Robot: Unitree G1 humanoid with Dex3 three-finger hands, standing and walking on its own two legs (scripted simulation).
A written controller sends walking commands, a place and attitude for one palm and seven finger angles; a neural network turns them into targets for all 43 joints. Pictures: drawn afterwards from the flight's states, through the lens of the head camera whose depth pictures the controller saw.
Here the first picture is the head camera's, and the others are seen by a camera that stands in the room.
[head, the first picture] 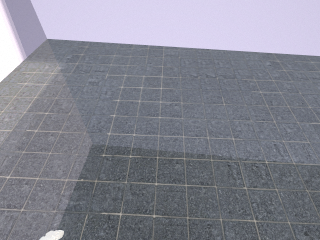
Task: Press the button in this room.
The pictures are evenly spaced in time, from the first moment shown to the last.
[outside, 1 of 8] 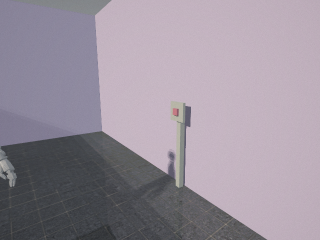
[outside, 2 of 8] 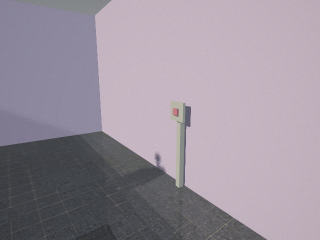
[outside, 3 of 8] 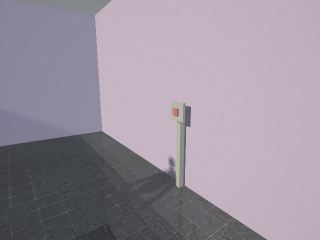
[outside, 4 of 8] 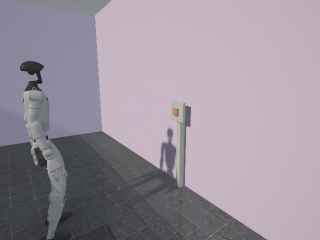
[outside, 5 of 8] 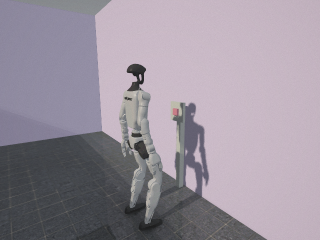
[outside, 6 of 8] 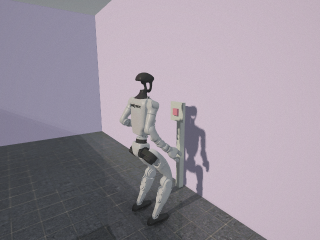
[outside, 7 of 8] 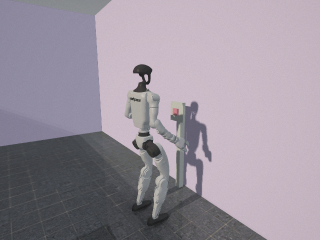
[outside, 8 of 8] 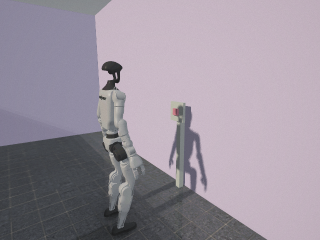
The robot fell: no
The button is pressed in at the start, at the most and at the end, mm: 0 13 0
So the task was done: yes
